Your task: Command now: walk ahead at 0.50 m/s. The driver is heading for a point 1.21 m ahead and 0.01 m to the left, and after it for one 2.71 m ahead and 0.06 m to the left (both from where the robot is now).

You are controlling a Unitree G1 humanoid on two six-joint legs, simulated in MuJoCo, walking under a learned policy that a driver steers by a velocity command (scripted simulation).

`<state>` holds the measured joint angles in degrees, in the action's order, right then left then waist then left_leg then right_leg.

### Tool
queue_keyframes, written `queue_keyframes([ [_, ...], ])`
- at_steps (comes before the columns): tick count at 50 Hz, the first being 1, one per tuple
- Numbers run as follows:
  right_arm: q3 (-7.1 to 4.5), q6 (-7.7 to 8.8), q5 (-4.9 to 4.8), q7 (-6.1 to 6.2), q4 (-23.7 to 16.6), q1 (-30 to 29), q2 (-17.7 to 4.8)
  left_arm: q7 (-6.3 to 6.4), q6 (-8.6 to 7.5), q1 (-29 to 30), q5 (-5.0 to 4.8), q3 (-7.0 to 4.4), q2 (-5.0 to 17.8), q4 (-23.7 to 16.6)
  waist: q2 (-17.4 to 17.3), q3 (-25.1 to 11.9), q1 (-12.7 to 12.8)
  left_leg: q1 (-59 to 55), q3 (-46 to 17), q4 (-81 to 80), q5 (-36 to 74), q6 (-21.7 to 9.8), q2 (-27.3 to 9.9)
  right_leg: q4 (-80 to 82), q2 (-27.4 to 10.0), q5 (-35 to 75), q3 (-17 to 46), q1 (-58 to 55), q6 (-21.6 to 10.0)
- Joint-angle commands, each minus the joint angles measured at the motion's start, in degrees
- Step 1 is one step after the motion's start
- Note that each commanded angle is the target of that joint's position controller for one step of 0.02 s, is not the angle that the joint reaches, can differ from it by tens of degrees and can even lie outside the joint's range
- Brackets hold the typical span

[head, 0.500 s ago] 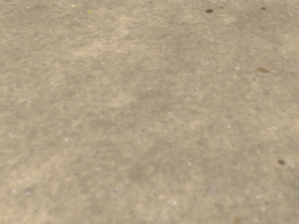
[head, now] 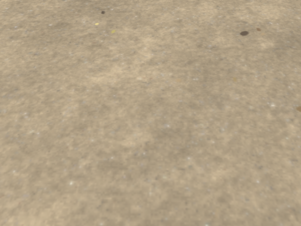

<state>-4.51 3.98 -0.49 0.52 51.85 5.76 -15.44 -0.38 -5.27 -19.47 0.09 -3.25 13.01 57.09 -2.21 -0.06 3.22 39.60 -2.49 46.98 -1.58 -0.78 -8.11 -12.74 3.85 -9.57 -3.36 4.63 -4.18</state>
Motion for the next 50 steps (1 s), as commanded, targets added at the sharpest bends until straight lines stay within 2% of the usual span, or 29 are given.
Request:
queue_keyframes([
  [1, 0.04, 0.63, -0.11, -0.51, -3.5, -4.6, -1.6, 0.69, -0.61, 0.2, -0.47, -1.58, 9.1, -2.5, 5.4, 3.1, -0.5, -0.9, 1.6, -8.3, 7.9, 0.3, 1.2, 6.9, -14.3, 10.4, 7.3, 2.1, -6.9],
  [7, 0.82, 1.45, -0.79, -2.43, -6.9, -12.6, -1.9, 0.99, 0.89, -4.9, -0.93, -2.06, 10.0, 0.4, 5.7, 5.6, 1.5, 0.8, 2.4, -16.6, 3.0, -1.3, 3.1, 2.4, -18.4, 14.0, 7.3, -8.5, -6.6],
  [9, 0.44, 1.81, -0.92, -2.91, -7.0, -10.7, -3.4, 1.22, 1.39, -3.8, -1.06, -2.44, 10.8, 0.4, 6.9, 4.2, -0.5, -3.4, 3.2, -18.1, -1.1, -2.8, 4.3, -0.9, -19.4, 21.2, 7.3, -10.6, -5.6],
  [10, -0.18, 1.93, -0.82, -2.91, -6.2, -7.3, -4.7, 1.27, 1.6, -2.5, -1.12, -2.62, 11.4, 0.1, 7.8, 1.9, -2.7, -9.4, 4.6, -18.5, -2.7, -3.8, 6.1, -4.6, -19.0, 30.4, 6.7, -10.6, -4.9],
  [11, -1.3, 1.96, -0.59, -2.71, -4.0, 0.1, -6.6, 1.29, 1.87, -1.1, -1.21, -2.46, 11.1, -0.2, 7.6, -2.5, -6.7, -19.8, 6.3, -19.7, -1.8, -5.2, 8.1, -12.8, -16.8, 38.6, 4.7, -9.0, -3.6],
  [12, -2.7, 1.91, -0.15, -2.22, -0.9, 10.8, -9.8, 1.3, 1.92, -0.6, -0.8, -1.75, 9.4, -1.0, 5.8, -9.6, -10.8, -36.4, 3.0, -17.6, -0.1, -7.6, 5.1, -25.9, -13.7, 34.5, 2.5, -0.8, -1.8],
  [13, -4.0, 1.58, 0.97, -1.74, 0.6, 18.9, -15.2, 0.91, 1.12, -5.8, -0.16, -0.21, 4.2, -2.2, -5.8, -18.5, -9.9, -59.2, -20.3, -18.8, -6.0, -15.3, -9.7, -48.3, -5.7, 11.5, -0.2, 21.3, 2.1],
  [14, -2.96, 1.3, 0.19, -1.88, 1.1, 19.6, -12.8, 0.47, -0.37, -6.2, -0.61, 0.44, 3.0, -1.6, -12.9, -23.2, -9.6, -64.3, -39.4, -28.3, -11.7, -19.3, -15.3, -60.2, -0.4, -22.8, 6.7, 32.2, 2.9],
  [15, -1.76, 1.4, -0.34, -1.88, 0.5, 15.4, -9.3, 0.08, -1.47, -1.7, -2.18, -0.95, 8.2, -2.6, -9.0, -15.9, -9.6, -58.7, -33.5, -29.4, -15.8, -16.4, -13.2, -65.1, -4.3, -21.7, 10.0, 38.1, 1.7],
  [16, -1.13, 1.45, -0.19, -1.74, -0.8, 10.8, -7.2, 0.08, -1.97, 2.7, -2.83, -1.09, 9.1, -3.8, -5.5, -9.5, -8.5, -50.2, -25.0, -30.4, -13.9, -14.3, -11.0, -64.0, -7.4, -16.8, 8.2, 39.1, 0.9],
  [17, -0.63, 1.61, 0.42, -1.94, -1.3, 6.8, -5.7, 0.48, -1.88, 4.8, -2.37, -1.29, 8.6, -4.2, -1.5, -4.8, -6.5, -41.1, -19.1, -32.7, -10.5, -13.1, -8.8, -59.9, -9.9, -12.0, 7.0, 37.0, 0.9],
  [18, -0.05, 1.95, 0.99, -2.12, -1.5, 4.6, -3.9, 0.88, -1.15, 4.7, -1.65, -1.82, 8.4, -3.9, -1.7, -2.7, -4.5, -35.0, -15.1, -34.5, -7.1, -12.0, -6.7, -56.2, -11.8, -9.0, 7.3, 33.4, 0.8],
  [20, 0.11, 2.2, 1.05, -2.33, -1.0, 4.4, -3.6, 1.05, 0.44, 2.3, -1.29, -1.64, 5.6, -3.3, -2.7, -1.7, -2.4, -29.3, -11.4, -37.7, -4.9, -12.3, -5.4, -52.7, -12.8, -6.8, 7.2, 28.9, 1.3],
  [22, -0.27, 2.44, 0.88, -1.78, -0.1, 6.2, -5.5, 1.26, 1.15, 4.2, -0.95, -1.72, 5.3, -4.1, -1.9, 0.0, -2.1, -28.0, -8.6, -39.8, -2.2, -13.1, -5.1, -48.3, -13.2, -3.1, 6.7, 31.0, 2.3],
  [25, -0.49, 2.18, 0.71, -0.7, 1.0, 9.2, -6.7, 1.14, 1.09, 10.2, -0.31, -1.87, 5.5, -6.2, -0.8, 1.6, -3.3, -30.2, -5.5, -40.8, 1.5, -12.4, -4.3, -38.4, -13.1, 6.5, 6.4, 35.4, 3.8],
  [29, -0.41, 1.83, 0.1, -0.13, 2.3, 12.8, -7.1, 0.27, 0.59, 18.0, -0.67, -1.11, 4.0, -8.3, -1.1, 3.1, -5.8, -31.5, -0.9, -41.1, 1.7, -10.5, -2.3, -25.4, -10.6, 16.0, 3.9, 32.7, 4.0],
  [34, -0.85, 0.62, -0.41, 0.1, 4.8, 17.4, -7.8, -1.28, 0.06, 25.0, -1.25, -0.45, 4.4, -11.2, -1.2, 5.3, -7.6, -40.8, -1.2, -37.5, 3.0, -10.1, -5.9, -18.2, -9.1, 12.3, 3.7, 34.4, 2.7],
  [37, -1.41, -0.23, -0.59, 0.4, 4.9, 16.1, -9.0, -1.94, -0.48, 21.8, -1.36, -1.15, 6.8, -11.2, -2.9, 3.0, -4.6, -44.4, -1.3, -31.9, 14.7, -8.5, -7.4, -16.0, -7.1, 5.9, 2.4, 27.9, 0.4],
  [38, -1.43, -0.52, -0.71, 0.44, 4.6, 14.6, -9.1, -1.86, -0.58, 16.5, -1.18, -2.02, 8.4, -9.8, -3.3, -0.3, -1.3, -43.9, 0.3, -25.8, 24.4, -7.5, -6.0, -15.0, -5.1, 5.5, 0.6, 19.8, -0.8],
  [39, -0.85, -0.75, -0.53, 0.45, 4.2, 14.2, -7.6, -1.5, -0.56, 6.6, -0.93, -3.52, 11.2, -6.6, -2.1, -6.4, 2.8, -39.5, 2.6, -14.5, 27.3, -5.9, -2.8, -15.4, -4.6, 6.8, 0.5, 5.9, -2.6],
  [40, 0.18, -0.7, 0.72, 0.5, 2.7, 15.4, -5.5, -0.9, -0.39, -3.9, -0.23, -4.7, 15.9, -4.5, 5.8, -15.4, 5.3, -26.7, 5.5, 4.8, 9.4, -3.6, 1.2, -16.9, -16.3, 7.8, 14.2, -12.2, -6.5],
  [41, 2.17, 0.7, 0.38, -0.26, 2.9, 22.3, 2.0, -1.37, -0.17, -5.8, -0.45, -4.92, 18.1, -3.3, 20.9, -21.7, 1.0, -5.1, 2.2, 22.2, -29.8, -0.7, 11.9, -8.5, -26.9, -4.4, 41.5, -28.4, -15.3],
  [42, 0.78, 2.03, -0.96, -0.54, 3.1, 17.6, -4.6, -1.4, -0.29, -4.3, -0.95, -3.29, 12.5, -4.0, 14.1, -18.6, 3.1, 1.3, -4.7, 28.5, -31.8, -1.8, 8.9, -5.1, -25.0, -10.9, 42.4, -26.3, -12.9],
  [43, 0.1, 2.87, -2.12, -0.71, 1.3, 12.1, -7.0, -1.14, -0.5, 0.6, -0.94, -2.6, 10.3, -5.0, 11.5, -10.9, 2.5, 4.8, -3.3, 28.9, -26.6, -2.8, 6.1, -4.2, -23.3, -8.5, 33.9, -19.0, -10.5],
  [44, 0.1, 3.04, -1.98, -0.3, 0.9, 9.4, -6.7, -1.12, -0.61, 5.1, -0.45, -2.12, 9.2, -6.0, 6.4, -6.8, 0.8, 2.6, -1.8, 26.4, -21.1, -2.8, 3.0, -2.8, -21.4, -2.5, 27.8, -10.6, -9.4],
  [45, -0.33, 2.71, -1.12, 0.04, 0.9, 8.2, -6.3, -1.24, -0.73, 7.8, 0.12, -1.7, 7.7, -6.4, 5.0, -3.6, -0.8, 0.1, -1.4, 23.0, -17.8, -2.6, 1.3, -1.1, -19.6, 2.4, 23.2, -3.6, -8.9],
  [46, -0.47, 1.99, -0.88, 0.08, 1.1, 9.6, -5.4, -1.32, -0.9, 8.8, 0.7, -1.27, 6.5, -6.2, 6.3, -3.2, -2.7, -3.5, -1.9, 21.0, -15.7, -2.5, -0.1, 0.5, -18.3, 4.6, 20.3, 0.5, -8.5],
  [47, -0.4, 1.29, -0.82, 0.1, 1.3, 10.5, -4.2, -1.42, -1.0, 8.6, 0.64, -1.18, 6.1, -5.9, 6.8, -2.8, -3.5, -5.3, -1.8, 19.2, -15.0, -2.3, -0.5, 2.0, -17.7, 5.4, 18.6, 2.5, -8.7],
  [50, -0.4, 0.14, -0.3, 0.32, 0.2, 7.7, -3.2, -0.64, -1.24, 6.3, 0.2, -1.68, 8.5, -4.7, 5.6, -0.1, -3.9, -2.5, -0.9, 12.4, -10.6, -0.8, -1.3, 5.3, -17.5, 8.5, 14.6, 4.8, -9.7],
])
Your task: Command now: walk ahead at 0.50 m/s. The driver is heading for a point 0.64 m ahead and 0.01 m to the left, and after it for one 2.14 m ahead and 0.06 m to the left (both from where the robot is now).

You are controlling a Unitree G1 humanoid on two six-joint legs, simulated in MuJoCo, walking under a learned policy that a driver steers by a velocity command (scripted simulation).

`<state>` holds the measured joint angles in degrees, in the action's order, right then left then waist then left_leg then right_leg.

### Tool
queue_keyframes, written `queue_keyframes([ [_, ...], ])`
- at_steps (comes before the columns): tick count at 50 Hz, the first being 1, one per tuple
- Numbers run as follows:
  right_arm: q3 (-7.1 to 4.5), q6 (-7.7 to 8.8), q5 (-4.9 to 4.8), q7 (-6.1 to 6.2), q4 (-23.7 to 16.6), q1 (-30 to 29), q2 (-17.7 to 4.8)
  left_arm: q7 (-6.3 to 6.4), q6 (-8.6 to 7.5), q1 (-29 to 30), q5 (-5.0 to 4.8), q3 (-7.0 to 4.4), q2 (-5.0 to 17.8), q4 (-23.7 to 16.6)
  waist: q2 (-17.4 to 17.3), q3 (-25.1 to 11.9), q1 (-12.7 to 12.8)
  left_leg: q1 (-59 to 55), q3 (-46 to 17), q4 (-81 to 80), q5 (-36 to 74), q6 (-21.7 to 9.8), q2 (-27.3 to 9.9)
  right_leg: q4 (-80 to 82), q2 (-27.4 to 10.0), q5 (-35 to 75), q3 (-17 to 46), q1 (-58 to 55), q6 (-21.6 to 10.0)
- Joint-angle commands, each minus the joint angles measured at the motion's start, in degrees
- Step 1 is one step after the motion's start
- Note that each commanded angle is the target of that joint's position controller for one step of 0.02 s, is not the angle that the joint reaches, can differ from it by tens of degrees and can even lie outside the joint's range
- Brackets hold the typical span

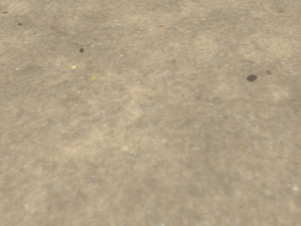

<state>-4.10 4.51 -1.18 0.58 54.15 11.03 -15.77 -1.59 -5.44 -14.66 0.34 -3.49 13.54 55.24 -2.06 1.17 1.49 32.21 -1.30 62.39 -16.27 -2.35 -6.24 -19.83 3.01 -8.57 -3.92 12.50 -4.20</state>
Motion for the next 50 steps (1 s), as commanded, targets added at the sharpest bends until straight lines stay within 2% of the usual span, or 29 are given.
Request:
queue_keyframes([
  [1, -0.87, -0.45, 0.67, 0.28, -2.8, 0.3, -3.0, 0.94, -0.97, 0.5, -0.07, -1.58, 8.6, -2.5, 4.9, -0.5, -1.7, 6.8, -2.1, -6.3, 7.0, 1.4, -3.2, 13.0, -16.6, 8.4, 14.3, -3.7, -9.7],
  [3, -0.83, -0.34, 0.9, 0.03, -3.9, -3.1, -2.6, 1.52, -0.62, -1.0, -0.22, -1.55, 8.8, -2.0, 4.8, 0.2, -1.0, 8.2, -1.6, -12.7, 13.5, 2.1, -2.8, 13.5, -15.5, 9.9, 11.6, -4.7, -8.7],
  [6, -0.27, 0.03, 0.64, -0.59, -5.3, -8.8, -1.5, 1.88, -0.36, -3.3, -0.64, -1.45, 8.9, -1.1, 5.3, 1.6, 0.7, 5.7, 0.4, -22.7, 21.2, 2.2, -0.9, 13.9, -13.5, 10.1, 7.5, -4.8, -7.1],
  [11, 0.46, 0.52, 0.01, -2.03, -8.0, -16.4, -1.7, 2.06, 0.69, -8.3, -1.2, -1.79, 9.6, 1.5, 5.3, 4.0, 3.0, 6.5, 1.3, -30.8, 20.0, 1.1, 0.9, 11.2, -16.4, 10.4, 7.0, -12.8, -6.8],
  [14, 0.02, 1.06, -0.14, -2.87, -8.6, -15.0, -3.6, 2.42, 1.58, -7.6, -1.42, -2.36, 10.7, 1.9, 6.6, 2.7, 0.7, 2.8, 1.7, -33.2, 13.9, -1.1, 2.2, 6.7, -18.6, 18.6, 7.4, -17.4, -5.3],
  [15, -0.6, 1.18, -0.05, -2.88, -7.8, -11.6, -4.9, 2.49, 1.82, -6.3, -1.47, -2.52, 11.2, 1.6, 7.5, 0.5, -1.5, -2.8, 3.1, -33.7, 12.3, -2.0, 3.9, 2.8, -18.2, 27.5, 6.7, -17.6, -4.6],
  [16, -1.76, 1.2, 0.19, -2.69, -5.5, -4.1, -6.8, 2.53, 2.14, -5.0, -1.52, -2.31, 10.7, 1.3, 7.2, -3.9, -5.5, -13.2, 4.9, -34.7, 12.7, -3.4, 5.9, -5.7, -15.8, 35.4, 4.7, -16.0, -3.3],
  [17, -3.15, 1.13, 0.64, -2.21, -2.5, 6.5, -10.1, 2.58, 2.26, -5.1, -1.02, -1.52, 8.9, 0.5, 4.8, -11.2, -9.3, -29.7, 1.0, -32.5, 14.0, -5.8, 2.4, -19.4, -12.7, 30.4, 2.5, -7.8, -1.5],
  [18, -4.53, 0.78, 1.42, -1.87, -1.0, 14.0, -15.7, 2.01, 1.3, -11.6, -0.43, 0.29, 2.9, -0.4, -7.7, -20.1, -7.8, -53.1, -23.8, -34.5, 6.2, -14.6, -12.5, -42.7, -3.9, 7.5, 0.1, 15.8, 2.8],
  [19, -3.27, 0.57, 0.68, -2.01, -0.7, 14.6, -12.3, 1.66, -0.14, -10.4, -0.78, 0.51, 3.0, 0.2, -12.3, -23.8, -8.2, -56.3, -40.4, -44.2, -0.2, -16.8, -16.5, -52.9, 0.1, -23.9, 7.7, 25.1, 3.0],
  [20, -2.17, 0.76, 0.32, -1.98, -1.3, 10.2, -9.3, 1.3, -1.19, -5.4, -2.48, -0.88, 8.1, -1.2, -9.0, -16.3, -7.9, -50.3, -34.1, -45.3, -4.2, -13.9, -14.6, -57.5, -3.7, -22.4, 10.3, 30.8, 1.7],
  [21, -1.55, 0.86, 0.59, -1.87, -2.7, 5.3, -7.4, 1.41, -1.59, -1.3, -3.11, -0.94, 8.7, -2.5, -5.4, -10.2, -6.6, -41.6, -26.3, -46.4, -2.1, -12.0, -12.7, -56.1, -6.9, -17.3, 8.5, 31.4, 0.8],
  [22, -0.97, 1.03, 1.27, -2.07, -3.2, 1.4, -5.6, 1.81, -1.44, 0.8, -2.47, -1.21, 8.4, -2.7, -1.8, -5.5, -4.8, -32.6, -20.4, -48.7, 1.8, -11.1, -10.6, -52.3, -9.2, -12.6, 7.4, 29.2, 0.8],
  [24, -0.26, 1.5, 1.99, -2.36, -3.3, -1.5, -3.3, 2.26, 0.17, -1.4, -1.65, -1.59, 6.6, -2.0, -3.5, -3.2, -1.3, -23.2, -14.1, -52.1, 6.4, -9.9, -7.5, -46.8, -11.8, -8.0, 8.0, 22.1, 0.8],
  [26, -0.47, 1.78, 1.64, -2.12, -2.5, -0.1, -4.4, 2.42, 1.24, -1.7, -1.41, -1.46, 4.9, -1.9, -3.0, -1.9, -0.5, -20.5, -10.7, -54.5, 9.6, -10.8, -6.8, -43.2, -12.3, -5.7, 7.4, 21.6, 1.7],
  [28, -0.84, 1.88, 1.61, -1.37, -1.6, 2.1, -6.2, 2.57, 1.51, 2.1, -0.93, -1.67, 5.4, -3.3, -1.4, -0.3, -0.9, -21.4, -8.8, -55.9, 13.1, -11.2, -6.9, -37.4, -12.5, -0.4, 7.3, 25.6, 3.0],
  [30, -0.85, 1.61, 1.44, -0.7, -0.9, 4.0, -6.5, 2.37, 1.34, 5.7, -0.56, -1.7, 5.1, -4.5, -0.9, 0.4, -1.8, -23.1, -6.5, -56.2, 16.0, -10.5, -6.2, -30.8, -12.2, 6.1, 7.0, 27.8, 3.8],
  [34, -0.72, 1.26, 0.84, -0.12, 0.3, 7.6, -6.8, 1.47, 0.8, 13.4, -0.93, -0.92, 3.6, -6.6, -1.2, 1.9, -4.2, -24.5, -1.9, -56.6, 16.6, -8.7, -4.1, -18.1, -9.8, 15.5, 4.4, 25.2, 4.0],
  [39, -1.13, -0.07, 0.4, 0.1, 2.9, 12.5, -7.5, -0.15, 0.21, 20.6, -1.48, -0.19, 3.8, -9.6, -1.1, 4.2, -6.2, -34.2, -2.0, -52.9, 18.8, -8.6, -7.7, -10.9, -8.2, 11.8, 4.0, 27.4, 2.7],
  [41, -1.53, -0.68, 0.23, 0.33, 3.2, 12.2, -8.1, -0.76, -0.16, 20.0, -1.6, -0.4, 5.0, -10.1, -2.0, 3.5, -4.8, -37.4, -2.4, -50.0, 24.2, -7.7, -9.3, -9.2, -7.4, 7.5, 3.8, 25.4, 1.3],
  [42, -1.71, -0.92, 0.22, 0.41, 3.0, 11.3, -8.6, -0.85, -0.29, 17.7, -1.6, -0.83, 6.2, -9.7, -2.8, 2.0, -3.2, -38.0, -2.1, -47.4, 31.1, -7.0, -9.3, -8.8, -6.2, 5.3, 2.9, 21.3, 0.4],
  [43, -1.81, -1.19, 0.09, 0.45, 2.7, 9.8, -9.0, -0.78, -0.39, 12.9, -1.42, -1.63, 7.7, -8.4, -3.6, -1.1, -0.3, -37.7, -0.9, -41.9, 41.1, -6.1, -8.3, -8.1, -4.2, 4.5, 1.0, 13.7, -0.7],
  [44, -1.33, -1.45, 0.17, 0.45, 2.3, 9.1, -7.8, -0.45, -0.36, 3.3, -1.2, -3.08, 10.3, -5.4, -2.7, -6.8, 4.1, -34.3, 1.4, -31.2, 45.3, -4.6, -5.2, -7.8, -3.1, 6.0, 0.3, 0.5, -2.5],
  [45, -0.39, -1.43, 1.15, 0.49, 0.9, 9.8, -5.9, 0.13, -0.25, -7.4, -0.45, -4.29, 14.6, -3.1, 3.4, -15.5, 7.1, -21.7, 3.8, -13.3, 29.8, -2.5, -1.7, -10.0, -13.2, 7.4, 11.9, -18.1, -6.2],
  [46, 1.75, -0.04, 1.24, -0.22, 0.7, 16.8, 1.9, -0.06, 0.08, -10.4, -0.57, -4.8, 17.8, -1.7, 18.6, -22.2, 3.0, 1.2, 2.3, 6.3, -10.6, 1.1, 9.8, -2.7, -25.6, -4.3, 40.1, -35.9, -15.5],
  [47, 0.62, 1.44, -0.06, -0.63, 1.1, 13.1, -3.7, -0.04, 0.09, -9.8, -1.17, -3.19, 12.5, -2.2, 14.2, -21.6, 5.2, 7.9, -5.6, 13.5, -17.1, 0.2, 7.7, 1.6, -24.7, -10.8, 44.5, -35.7, -14.3],
  [48, -0.17, 2.39, -1.43, -0.87, -0.7, 7.5, -6.5, 0.26, -0.1, -4.9, -1.23, -2.47, 10.2, -3.0, 12.0, -13.4, 4.7, 12.1, -4.7, 14.7, -12.9, -0.7, 4.7, 2.3, -23.0, -8.7, 35.9, -28.8, -11.7],
  [49, -0.16, 2.72, -1.4, -0.55, -1.4, 4.3, -6.5, 0.34, -0.25, -0.6, -0.78, -1.99, 8.9, -4.1, 6.9, -8.9, 3.2, 10.6, -3.1, 12.4, -7.5, -1.0, 1.7, 3.7, -20.9, -3.4, 29.2, -20.4, -10.3],
  [50, -0.58, 2.51, -0.59, -0.18, -1.6, 2.8, -6.2, 0.21, -0.42, 2.4, -0.1, -1.59, 7.5, -4.5, 4.9, -5.4, 1.4, 8.1, -2.6, 8.7, -4.0, -0.8, -0.2, 5.4, -19.3, 1.6, 24.7, -12.6, -9.7],
])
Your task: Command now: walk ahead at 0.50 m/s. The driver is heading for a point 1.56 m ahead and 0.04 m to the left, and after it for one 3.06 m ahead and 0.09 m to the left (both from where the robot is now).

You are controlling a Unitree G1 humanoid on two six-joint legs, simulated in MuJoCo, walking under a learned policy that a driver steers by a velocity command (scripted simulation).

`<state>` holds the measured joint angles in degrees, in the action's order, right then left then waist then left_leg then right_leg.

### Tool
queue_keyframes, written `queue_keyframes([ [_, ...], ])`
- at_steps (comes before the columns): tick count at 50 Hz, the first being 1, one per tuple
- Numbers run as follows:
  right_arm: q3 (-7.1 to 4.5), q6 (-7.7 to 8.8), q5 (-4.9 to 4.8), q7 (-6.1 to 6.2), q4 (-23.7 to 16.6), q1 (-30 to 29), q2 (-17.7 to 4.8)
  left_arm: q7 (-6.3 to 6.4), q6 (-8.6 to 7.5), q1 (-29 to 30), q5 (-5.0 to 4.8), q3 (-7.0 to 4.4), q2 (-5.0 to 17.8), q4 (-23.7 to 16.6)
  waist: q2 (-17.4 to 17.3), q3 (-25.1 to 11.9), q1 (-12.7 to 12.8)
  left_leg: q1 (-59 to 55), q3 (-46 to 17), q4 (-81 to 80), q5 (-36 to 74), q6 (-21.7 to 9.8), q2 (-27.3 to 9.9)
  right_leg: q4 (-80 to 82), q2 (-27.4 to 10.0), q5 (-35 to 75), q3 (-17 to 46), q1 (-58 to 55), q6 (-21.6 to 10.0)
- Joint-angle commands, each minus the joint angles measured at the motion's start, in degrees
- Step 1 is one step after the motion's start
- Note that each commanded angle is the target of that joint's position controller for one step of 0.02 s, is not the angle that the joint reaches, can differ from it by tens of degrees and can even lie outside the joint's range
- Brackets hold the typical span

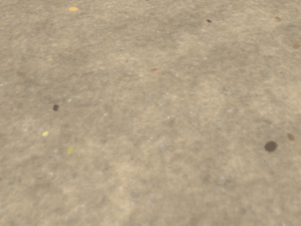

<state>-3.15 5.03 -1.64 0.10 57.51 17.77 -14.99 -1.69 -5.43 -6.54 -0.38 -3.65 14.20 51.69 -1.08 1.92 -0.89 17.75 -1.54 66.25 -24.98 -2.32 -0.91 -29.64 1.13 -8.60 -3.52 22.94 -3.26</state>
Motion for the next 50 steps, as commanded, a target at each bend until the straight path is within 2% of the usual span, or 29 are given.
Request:
queue_keyframes([
  [1, -1.79, 1.24, 0.24, 0.39, -4.6, -2.9, -6.4, 0.18, -0.63, -4.3, 1.21, -0.84, 5.1, -1.0, 4.5, -5.3, 1.7, 18.8, -2.8, 2.6, 6.8, -0.9, -7.0, 16.9, -15.8, 4.4, 20.9, -18.4, -10.0],
  [3, -1.58, -0.2, 0.41, 0.5, -4.3, -1.3, -3.8, 0.07, -0.88, -4.7, 0.87, -0.85, 5.4, -0.3, 5.2, -4.2, 0.1, 16.1, -2.5, -1.6, 7.8, -0.4, -7.9, 19.9, -15.1, 5.7, 17.8, -14.2, -10.6],
  [6, -1.64, -0.96, 1.17, 0.71, -6.1, -6.3, -3.7, 1.06, -0.93, -7.1, 0.64, -1.46, 8.0, 0.8, 3.9, -1.3, 0.5, 20.4, -1.8, -10.0, 14.7, 1.5, -8.5, 22.9, -14.7, 7.8, 14.0, -13.1, -11.0],
  [8, -1.59, -0.86, 1.41, 0.45, -7.2, -9.8, -3.4, 1.63, -0.62, -8.6, 0.46, -1.49, 8.3, 1.3, 3.9, -0.4, 1.3, 21.6, -1.3, -16.9, 21.8, 2.2, -8.1, 23.5, -13.5, 9.0, 11.1, -13.9, -9.9],
  [12, -0.83, -0.43, 0.95, -0.36, -9.2, -17.7, -2.2, 2.05, -0.29, -12.2, -0.17, -1.49, 8.7, 2.7, 4.2, 1.2, 3.8, 18.2, 1.5, -29.5, 30.8, 2.3, -5.4, 23.7, -11.5, 8.7, 6.5, -14.8, -8.0],
  [16, -0.44, -0.05, 0.47, -1.54, -11.4, -23.0, -2.8, 2.16, 0.71, -15.9, -0.6, -1.81, 9.2, 4.8, 4.5, 2.9, 5.2, 19.7, 1.3, -35.0, 28.2, 1.1, -4.4, 20.7, -14.6, 9.4, 6.8, -22.5, -7.6],
  [18, -0.68, 0.33, 0.39, -2.14, -12.0, -22.6, -4.0, 2.39, 1.33, -15.7, -0.76, -2.2, 10.0, 5.2, 5.2, 2.5, 3.9, 18.3, 1.3, -36.7, 24.0, -0.4, -3.8, 18.0, -16.4, 13.4, 7.4, -25.9, -6.7],
  [19, -1.05, 0.49, 0.36, -2.28, -11.6, -20.7, -5.0, 2.49, 1.62, -14.9, -0.77, -2.37, 10.4, 5.1, 5.9, 1.3, 2.5, 14.9, 2.1, -37.2, 21.9, -1.1, -2.8, 15.7, -16.7, 18.6, 7.2, -26.8, -6.0],
  [20, -1.82, 0.61, 0.51, -2.25, -10.5, -16.2, -6.4, 2.56, 1.91, -13.5, -0.86, -2.43, 10.7, 4.7, 6.5, -1.5, -0.3, 8.1, 3.8, -38.1, 20.9, -2.2, -1.0, 10.5, -15.6, 28.0, 6.0, -26.7, -5.0],
  [21, -3.25, 0.58, 0.73, -1.95, -7.4, -6.9, -8.9, 2.6, 2.21, -12.9, -0.74, -1.96, 9.4, 4.4, 5.5, -6.9, -4.4, -4.3, 4.9, -38.4, 21.6, -3.8, 0.5, 0.1, -12.6, 33.2, 3.7, -23.8, -3.6],
  [22, -4.55, 0.51, 1.47, -1.41, -5.1, 3.7, -13.1, 2.69, 2.27, -13.7, 0.24, -0.98, 7.4, 3.1, -0.5, -15.4, -7.5, -22.0, -5.8, -36.6, 22.5, -7.3, -8.9, -17.5, -9.1, 19.9, 0.9, -12.5, -1.5],
  [23, -5.34, 0.16, 1.38, -1.6, -3.6, 7.3, -17.3, 1.98, 0.91, -20.6, 0.45, 1.24, -0.5, 2.7, -16.3, -22.3, -3.7, -40.7, -33.7, -43.7, 11.5, -17.0, -21.5, -37.6, 2.1, -17.5, 1.8, 10.8, 2.4],
  [24, -3.69, 0.19, 0.85, -1.65, -4.1, 6.9, -11.8, 1.64, -0.53, -17.0, -0.83, 0.12, 5.0, 3.1, -11.8, -22.1, -5.7, -40.4, -39.3, -48.7, 3.6, -16.1, -20.9, -45.2, 0.3, -24.8, 9.8, 17.7, 1.5],
  [25, -2.91, 0.49, 0.86, -1.43, -5.1, 1.8, -9.2, 1.44, -1.45, -11.5, -2.24, -0.74, 8.2, 1.4, -9.2, -13.9, -5.2, -33.7, -31.0, -49.4, 5.0, -13.4, -19.1, -46.6, -2.7, -20.6, 9.3, 22.0, 0.4],
  [26, -2.4, 0.65, 1.32, -1.34, -6.2, -2.6, -7.8, 1.79, -1.72, -8.3, -2.23, -0.72, 8.2, 0.8, -4.4, -9.6, -3.7, -25.6, -24.3, -50.5, 10.0, -11.9, -17.0, -44.4, -5.8, -15.2, 7.8, 20.6, 0.1],
  [27, -1.92, 0.8, 1.91, -1.46, -6.6, -5.7, -6.1, 2.18, -1.47, -6.8, -1.37, -1.11, 7.9, 0.7, -2.4, -6.0, -2.1, -17.9, -19.5, -52.1, 15.4, -11.2, -15.2, -40.6, -7.6, -11.6, 7.3, 18.0, 0.2],
  [28, -1.42, 1.02, 2.51, -1.56, -6.7, -7.0, -4.7, 2.29, -0.77, -7.9, -0.98, -1.37, 7.3, 0.9, -3.4, -5.3, 0.0, -13.2, -16.2, -53.7, 18.4, -10.6, -13.7, -38.2, -9.2, -9.3, 7.8, 14.1, 0.2],
  [30, -1.39, 1.23, 2.2, -1.64, -6.0, -6.5, -4.8, 2.36, 0.61, -9.4, -0.81, -1.19, 4.9, 1.2, -3.6, -4.2, 1.5, -9.2, -12.9, -56.6, 20.3, -11.0, -12.9, -34.2, -9.9, -8.0, 7.5, 11.4, 0.6],
  [33, -2.0, 1.33, 1.94, -0.68, -4.9, -3.8, -7.4, 2.53, 1.37, -4.5, -0.12, -1.25, 4.6, -0.5, -1.9, -1.4, 1.1, -8.5, -9.5, -59.4, 23.3, -11.7, -12.9, -26.1, -10.4, -1.2, 6.9, 15.7, 2.3],
  [35, -1.99, 1.04, 1.78, -0.1, -4.3, -2.3, -7.6, 2.28, 1.3, -1.2, 0.13, -1.22, 4.3, -1.5, -1.7, -0.6, 0.4, -9.5, -6.7, -60.0, 24.9, -10.7, -11.8, -19.6, -10.0, 5.6, 6.5, 17.0, 3.0],
  [39, -1.87, 0.71, 1.2, 0.34, -3.0, 1.3, -7.8, 1.44, 0.85, 6.5, -0.27, -0.48, 3.0, -3.5, -2.1, 1.2, -2.1, -10.3, -1.8, -60.3, 25.2, -8.8, -9.5, -7.4, -7.5, 14.8, 3.8, 14.0, 3.1],
  [42, -2.0, 0.05, 0.93, 0.38, -1.3, 4.6, -8.1, 0.6, 0.61, 11.2, -0.67, -0.04, 3.1, -5.1, -2.1, 2.7, -3.7, -15.4, -1.6, -58.7, 25.4, -8.7, -11.3, -2.9, -6.5, 14.0, 3.4, 14.9, 2.7],
  [44, -2.27, -0.63, 0.79, 0.53, -0.5, 5.7, -8.5, -0.12, 0.25, 13.1, -0.81, 0.06, 3.6, -6.3, -2.4, 3.3, -3.7, -19.8, -2.1, -56.5, 27.8, -8.4, -13.2, -0.8, -6.1, 10.7, 3.6, 15.8, 1.6],
  [46, -2.65, -1.23, 0.66, 0.75, -0.3, 5.1, -9.3, -0.65, -0.1, 11.8, -0.91, -0.29, 5.0, -6.5, -3.4, 2.2, -2.0, -22.7, -2.3, -53.3, 34.1, -7.4, -14.6, 0.8, -5.1, 6.5, 3.1, 12.8, 0.1],
  [47, -2.82, -1.47, 0.62, 0.82, -0.6, 4.0, -9.8, -0.69, -0.23, 8.8, -0.85, -0.86, 6.2, -5.9, -4.3, 0.3, 0.0, -23.1, -1.7, -49.9, 42.6, -6.7, -14.3, 1.2, -3.6, 4.6, 1.8, 7.8, -0.8],
  [48, -2.73, -1.77, 0.49, 0.87, -0.9, 2.6, -9.6, -0.56, -0.29, 2.1, -0.62, -1.89, 7.9, -3.9, -4.5, -3.7, 3.7, -22.0, 0.1, -42.5, 51.6, -5.5, -12.5, 2.3, -1.6, 5.0, 0.1, -1.6, -2.2],
  [49, -2.05, -1.91, 0.81, 0.93, -1.6, 2.3, -7.9, -0.12, -0.25, -8.2, -0.27, -3.37, 11.0, -0.7, -3.0, -10.4, 7.7, -15.4, 2.4, -30.3, 50.2, -3.8, -9.4, 0.6, -3.1, 6.7, 1.8, -17.2, -4.3],
  [50, -0.5, -1.23, 1.72, 0.55, -3.0, 7.2, -3.2, 0.36, -0.04, -17.1, 0.79, -4.73, 16.6, 0.9, 7.5, -20.0, 7.5, 5.3, 5.0, -8.0, 29.4, -0.1, -2.6, 0.2, -17.8, 3.9, 23.0, -40.7, -11.8],
])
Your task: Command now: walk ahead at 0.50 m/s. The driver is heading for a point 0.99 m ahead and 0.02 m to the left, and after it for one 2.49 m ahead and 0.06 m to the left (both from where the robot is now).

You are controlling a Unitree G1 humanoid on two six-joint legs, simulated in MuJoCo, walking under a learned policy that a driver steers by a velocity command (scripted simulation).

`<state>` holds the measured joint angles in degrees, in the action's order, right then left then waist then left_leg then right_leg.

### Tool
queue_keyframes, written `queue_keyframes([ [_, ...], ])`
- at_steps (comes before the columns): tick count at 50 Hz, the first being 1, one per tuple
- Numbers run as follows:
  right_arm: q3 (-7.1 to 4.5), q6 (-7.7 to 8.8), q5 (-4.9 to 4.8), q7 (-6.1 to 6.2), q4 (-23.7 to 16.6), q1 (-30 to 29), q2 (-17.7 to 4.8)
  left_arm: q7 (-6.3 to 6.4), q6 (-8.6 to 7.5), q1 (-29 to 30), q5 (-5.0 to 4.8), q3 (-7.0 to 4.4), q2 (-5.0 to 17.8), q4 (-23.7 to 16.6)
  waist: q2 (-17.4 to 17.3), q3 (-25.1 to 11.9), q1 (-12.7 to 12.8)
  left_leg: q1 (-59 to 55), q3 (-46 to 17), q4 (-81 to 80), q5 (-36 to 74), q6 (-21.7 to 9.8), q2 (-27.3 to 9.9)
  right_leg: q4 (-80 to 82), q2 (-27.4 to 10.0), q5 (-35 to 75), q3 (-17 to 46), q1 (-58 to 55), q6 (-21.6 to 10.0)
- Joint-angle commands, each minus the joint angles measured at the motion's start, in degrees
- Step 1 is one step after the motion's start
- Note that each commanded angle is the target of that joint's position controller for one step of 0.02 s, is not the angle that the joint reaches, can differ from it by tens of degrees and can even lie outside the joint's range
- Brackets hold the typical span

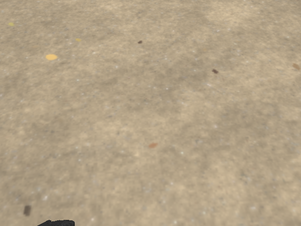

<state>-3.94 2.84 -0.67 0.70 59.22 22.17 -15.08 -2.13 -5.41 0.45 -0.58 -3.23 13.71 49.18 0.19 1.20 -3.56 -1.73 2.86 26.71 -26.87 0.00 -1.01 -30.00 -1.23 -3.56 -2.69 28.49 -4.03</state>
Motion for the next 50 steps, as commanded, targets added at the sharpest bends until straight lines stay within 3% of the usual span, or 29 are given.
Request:
queue_keyframes([
  [1, 1.32, 2.41, 0.5, -0.53, -4.0, 4.7, -0.4, 0.55, 0.23, -25.9, 0.31, -4.43, 15.7, 4.2, 14.6, -24.6, 9.4, 37.7, -5.7, 43.8, -6.6, -1.2, 4.5, 10.1, -22.0, -10.0, 43.0, -53.7, -15.7],
  [2, -0.27, 3.48, -1.19, -0.89, -4.9, -1.1, -6.3, 0.64, 0.14, -22.7, -0.3, -3.13, 11.7, 3.7, 10.4, -17.7, 10.1, 44.4, -9.5, 49.3, -5.9, -2.4, 0.8, 12.0, -19.7, -15.9, 38.7, -48.9, -12.7],
  [3, -0.57, 4.07, -1.95, -0.88, -6.3, -5.7, -7.5, 0.83, 0.03, -17.5, -0.29, -2.55, 9.8, 2.5, 7.8, -10.5, 9.0, 46.4, -7.6, 48.5, -0.2, -3.2, -2.2, 13.4, -17.9, -13.9, 30.9, -40.4, -10.5],
  [4, -0.78, 4.07, -1.52, -0.46, -6.5, -7.8, -7.3, 0.8, -0.04, -13.5, 0.3, -1.97, 8.1, 1.7, 4.1, -6.3, 7.4, 44.1, -6.3, 45.5, 4.9, -3.3, -4.7, 15.4, -15.8, -9.8, 25.1, -31.7, -9.5],
  [5, -1.17, 3.52, -0.9, -0.14, -6.4, -7.8, -6.7, 0.63, -0.23, -11.1, 1.0, -1.48, 6.5, 1.4, 3.9, -3.6, 5.3, 40.6, -6.5, 42.1, 8.2, -3.2, -6.5, 17.4, -13.8, -6.1, 20.7, -24.8, -8.7],
  [7, -1.04, 2.05, -0.6, 0.0, -5.8, -5.4, -4.0, 0.43, -0.52, -10.4, 1.21, -1.19, 5.6, 1.9, 5.0, -3.0, 2.9, 35.7, -6.6, 38.5, 10.6, -2.8, -7.9, 20.6, -12.3, -3.7, 16.6, -19.0, -8.8],
  [9, -1.06, 1.29, -0.24, 0.19, -6.6, -7.1, -3.4, 0.91, -0.82, -12.1, 0.97, -1.55, 7.4, 2.7, 4.1, -1.3, 2.5, 37.4, -6.1, 34.2, 13.8, -1.7, -8.3, 22.7, -12.0, -0.4, 13.7, -17.4, -9.5],
  [12, -1.15, 1.31, 0.45, 0.04, -8.6, -12.9, -3.6, 1.96, -0.62, -15.0, 0.82, -1.82, 8.7, 3.8, 2.8, 0.3, 3.7, 41.6, -5.8, 24.3, 23.3, -0.2, -8.3, 23.7, -11.3, 3.9, 10.3, -19.2, -9.0],
  [16, -0.32, 1.81, 0.07, -0.88, -10.7, -20.8, -2.1, 2.53, -0.3, -18.6, 0.18, -1.76, 9.1, 5.1, 3.0, 1.9, 6.1, 38.4, -3.1, 11.0, 33.2, -0.1, -5.7, 24.2, -9.1, 4.1, 5.5, -20.1, -7.1],
  [21, 0.25, 2.32, -0.47, -2.45, -13.6, -27.4, -2.8, 2.78, 0.99, -23.2, -0.39, -2.23, 9.9, 7.7, 3.0, 4.0, 7.7, 40.3, -3.2, 3.9, 29.6, -1.7, -4.2, 20.4, -13.0, 6.0, 5.9, -29.9, -6.6],
  [23, -0.11, 2.65, -0.57, -2.95, -13.8, -26.0, -4.2, 3.01, 1.62, -22.6, -0.51, -2.63, 10.7, 7.8, 4.0, 2.9, 5.9, 37.3, -2.8, 2.5, 25.1, -3.2, -3.3, 17.2, -14.4, 12.0, 6.2, -33.0, -5.6],
  [24, -0.66, 2.77, -0.52, -2.99, -13.2, -23.1, -5.5, 3.08, 1.88, -21.5, -0.52, -2.8, 11.2, 7.6, 4.9, 0.9, 4.0, 32.3, -1.5, 2.1, 23.1, -4.1, -1.7, 13.7, -14.2, 20.4, 5.6, -33.5, -4.9],
  [25, -1.7, 2.82, -0.3, -2.86, -11.3, -16.4, -7.2, 3.12, 2.22, -20.1, -0.61, -2.69, 10.9, 7.3, 4.9, -3.0, 0.2, 23.0, 0.4, 1.0, 23.2, -5.4, 0.3, 6.1, -12.2, 29.2, 3.8, -32.5, -3.7],
  [26, -3.16, 2.77, 0.04, -2.41, -8.2, -6.1, -10.4, 3.17, 2.38, -20.2, -0.23, -1.97, 9.2, 6.6, 3.1, -9.8, -3.6, 7.4, -1.5, 2.7, 24.6, -7.4, -1.3, -6.5, -8.9, 27.4, 1.5, -25.9, -1.9],
  [27, -4.52, 2.57, 1.15, -1.95, -6.6, 2.2, -16.2, 2.76, 1.7, -25.8, 0.69, -0.32, 3.9, 5.3, -8.1, -19.5, -2.8, -15.9, -23.5, 2.7, 21.3, -15.1, -16.1, -29.1, -1.8, 6.1, -1.0, -5.1, 1.7],
  [28, -3.78, 2.23, 0.17, -2.14, -5.9, 3.6, -14.2, 2.3, 0.22, -26.5, 0.22, 0.49, 2.0, 6.0, -16.5, -24.7, -2.5, -22.8, -44.6, -7.8, 12.4, -20.3, -22.4, -42.1, 4.9, -28.7, 4.8, 7.6, 3.1],
  [29, -2.46, 2.37, -0.27, -2.12, -6.6, -0.2, -10.5, 1.92, -1.0, -21.5, -1.4, -1.01, 7.8, 4.9, -11.9, -17.8, -2.9, -17.8, -39.8, -9.4, 7.1, -17.2, -20.2, -47.3, 1.1, -28.3, 9.2, 14.1, 1.8],
  [30, -1.86, 2.48, 0.01, -1.88, -7.8, -4.8, -8.3, 1.89, -1.6, -16.6, -2.22, -1.17, 8.8, 3.5, -8.6, -11.2, -2.0, -9.8, -31.6, -10.2, 8.6, -15.0, -18.2, -46.6, -2.0, -23.5, 7.6, 15.7, 0.8],
  [31, -1.3, 2.65, 0.64, -1.98, -8.4, -8.8, -6.7, 2.26, -1.56, -14.4, -1.78, -1.32, 8.4, 3.2, -4.4, -6.4, -0.3, -0.8, -25.4, -12.2, 13.1, -13.9, -16.1, -42.8, -4.6, -18.6, 6.3, 13.8, 0.8],
  [32, -0.75, 2.98, 1.24, -2.09, -8.7, -11.2, -4.9, 2.65, -0.93, -14.4, -1.03, -1.83, 8.2, 3.5, -4.4, -4.2, 1.8, 5.5, -21.2, -14.0, 16.9, -12.9, -14.1, -38.8, -6.5, -15.4, 6.6, 10.2, 0.8],
  [34, -0.52, 3.21, 1.35, -2.29, -8.3, -11.8, -4.4, 2.78, 0.6, -16.7, -0.62, -1.7, 5.6, 4.1, -5.3, -3.1, 4.1, 11.3, -17.3, -17.1, 19.6, -13.0, -12.7, -35.1, -7.6, -13.1, 6.6, 5.4, 1.2],
  [36, -0.91, 3.49, 1.08, -1.84, -7.5, -10.2, -6.2, 2.95, 1.36, -15.0, -0.29, -1.68, 4.9, 3.4, -4.3, -1.4, 4.5, 12.8, -14.4, -19.3, 22.7, -13.8, -12.5, -30.7, -8.1, -9.7, 6.1, 7.2, 2.2],
  [39, -1.17, 3.26, 0.91, -0.81, -6.4, -7.4, -7.4, 2.82, 1.34, -9.3, 0.37, -1.79, 5.0, 1.5, -3.0, 0.2, 3.4, 11.0, -10.9, -20.4, 26.6, -13.2, -11.7, -20.8, -8.0, -0.1, 5.7, 11.3, 3.8],
  [43, -1.09, 2.91, 0.29, -0.24, -5.1, -3.9, -7.7, 1.94, 0.82, -1.5, 0.01, -1.02, 3.5, -0.6, -3.3, 1.8, 0.9, 10.2, -5.8, -20.9, 27.0, -11.2, -9.3, -7.7, -5.4, 9.9, 2.9, 8.2, 4.0],
  [47, -1.36, 1.95, -0.13, -0.13, -2.9, 0.4, -8.2, 0.76, 0.46, 4.4, -0.49, -0.46, 3.7, -2.8, -3.3, 3.7, -1.0, 2.6, -5.8, -18.4, 27.6, -11.0, -12.0, -1.6, -4.1, 8.2, 2.7, 9.7, 3.1],
  [50, -1.91, 0.98, -0.35, 0.19, -2.3, 0.3, -9.2, -0.14, -0.07, 4.1, -0.65, -0.76, 5.4, -3.7, -4.4, 3.0, 0.8, -2.8, -6.5, -14.0, 34.7, -9.8, -14.6, 0.9, -3.1, 1.9, 2.6, 7.7, 1.0],
])
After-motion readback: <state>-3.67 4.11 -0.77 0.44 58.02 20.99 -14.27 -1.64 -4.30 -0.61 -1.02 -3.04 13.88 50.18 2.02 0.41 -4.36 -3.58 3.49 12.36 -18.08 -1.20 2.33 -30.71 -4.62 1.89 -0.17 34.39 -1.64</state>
